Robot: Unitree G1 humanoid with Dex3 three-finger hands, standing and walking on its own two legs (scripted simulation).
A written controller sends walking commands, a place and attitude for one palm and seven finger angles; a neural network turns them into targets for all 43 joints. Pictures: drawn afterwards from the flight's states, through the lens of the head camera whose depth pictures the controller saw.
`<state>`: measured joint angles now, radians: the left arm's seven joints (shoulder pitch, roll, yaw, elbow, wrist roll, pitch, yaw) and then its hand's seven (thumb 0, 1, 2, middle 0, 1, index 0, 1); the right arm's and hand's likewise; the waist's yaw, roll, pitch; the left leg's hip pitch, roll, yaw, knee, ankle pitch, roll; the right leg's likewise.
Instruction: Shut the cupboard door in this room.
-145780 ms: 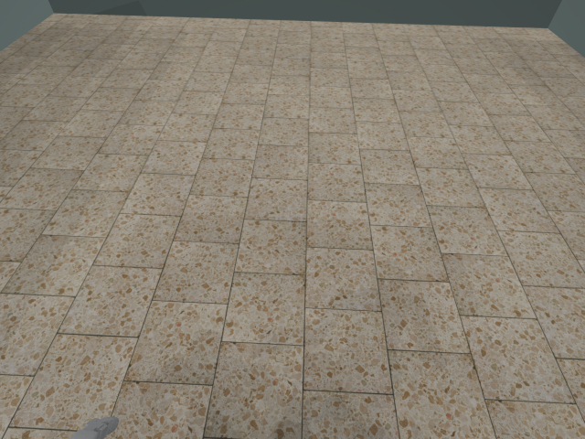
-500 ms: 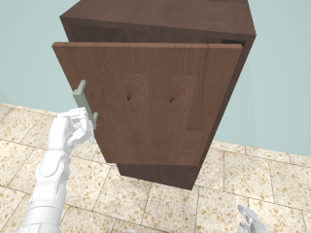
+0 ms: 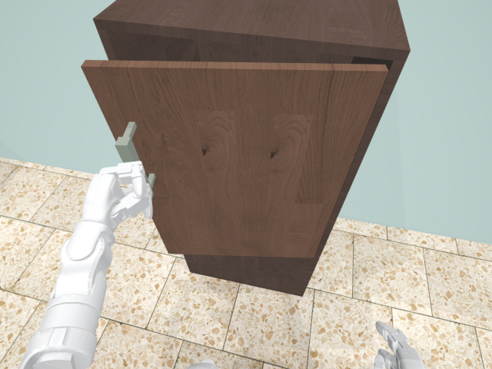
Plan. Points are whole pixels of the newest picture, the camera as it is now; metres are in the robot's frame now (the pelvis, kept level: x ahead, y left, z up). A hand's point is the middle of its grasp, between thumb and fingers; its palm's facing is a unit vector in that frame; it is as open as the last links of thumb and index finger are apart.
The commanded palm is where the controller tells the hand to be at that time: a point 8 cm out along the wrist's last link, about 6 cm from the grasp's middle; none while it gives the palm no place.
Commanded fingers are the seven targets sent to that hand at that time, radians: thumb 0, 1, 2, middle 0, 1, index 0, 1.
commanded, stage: push the door shut along its arc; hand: left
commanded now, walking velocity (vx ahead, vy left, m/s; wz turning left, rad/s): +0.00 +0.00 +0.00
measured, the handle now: (139, 163) +0.44 +0.21 +0.08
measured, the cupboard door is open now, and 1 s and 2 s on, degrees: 11 0 0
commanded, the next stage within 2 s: pull the fist back off the door in 0.80 s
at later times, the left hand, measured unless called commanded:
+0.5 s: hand (162, 166) +0.43 +0.16 +0.09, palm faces -0.18 -0.98 -0.03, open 3.1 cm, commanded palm +0.42 +0.21 +0.09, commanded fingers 0.00 0.90 0.90 -1.30 -1.50 -1.30 -1.50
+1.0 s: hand (167, 160) +0.44 +0.15 +0.09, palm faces -0.10 -0.99 +0.06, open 3.2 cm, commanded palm +0.45 +0.19 +0.09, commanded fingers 0.00 0.90 0.90 -1.30 -1.50 -1.30 -1.50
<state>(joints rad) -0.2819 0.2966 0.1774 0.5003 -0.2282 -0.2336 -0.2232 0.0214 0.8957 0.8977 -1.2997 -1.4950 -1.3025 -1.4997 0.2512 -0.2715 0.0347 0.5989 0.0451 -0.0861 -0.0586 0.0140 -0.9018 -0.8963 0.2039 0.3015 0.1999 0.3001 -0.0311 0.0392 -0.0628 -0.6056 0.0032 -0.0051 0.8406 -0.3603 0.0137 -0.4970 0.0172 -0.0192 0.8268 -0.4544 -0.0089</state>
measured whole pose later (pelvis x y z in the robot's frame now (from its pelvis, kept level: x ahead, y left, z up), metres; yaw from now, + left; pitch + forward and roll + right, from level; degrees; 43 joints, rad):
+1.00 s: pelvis -0.04 +0.01 -0.03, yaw +1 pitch +15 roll -3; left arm -0.94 0.36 0.19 1.12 -0.21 -0.30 -0.25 0.02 0.90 0.90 -1.35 -1.50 -1.35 -1.50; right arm 0.32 -0.29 0.03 0.70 0.04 -0.10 -0.05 0.01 -0.90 -0.90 0.20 0.30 0.20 0.30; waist -0.09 0.03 -0.09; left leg -0.93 0.00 -0.05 1.01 -0.34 0.02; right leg -0.81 0.02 -0.06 0.99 -0.45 0.00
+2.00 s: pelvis +0.02 +0.00 +0.00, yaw +0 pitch +8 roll -1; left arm -0.21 0.19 0.08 0.31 -0.18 -0.22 -0.09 0.02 0.90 0.90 -1.30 -1.50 -1.30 -1.50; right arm 0.18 -0.24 0.03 0.55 0.04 -0.05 -0.02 0.01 -0.90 -0.90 0.20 0.30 0.20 0.30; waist 0.00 0.04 -0.10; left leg -0.60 0.00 -0.01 0.86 -0.40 0.01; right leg -0.49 0.02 -0.02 0.84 -0.48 -0.01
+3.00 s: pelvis +0.02 +0.02 +0.04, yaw -1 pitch -3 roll +0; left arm 0.40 0.34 0.27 -0.33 -0.08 -0.03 0.10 0.02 0.89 0.90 -0.58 -0.70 -0.58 -0.71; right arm 0.19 -0.22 0.05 0.62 0.02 -0.07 -0.07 0.02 -0.90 -0.90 0.20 0.30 0.20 0.30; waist 0.06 0.07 -0.02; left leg -0.18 -0.03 0.02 0.46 -0.23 0.04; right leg -0.08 -0.01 0.02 0.43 -0.30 0.02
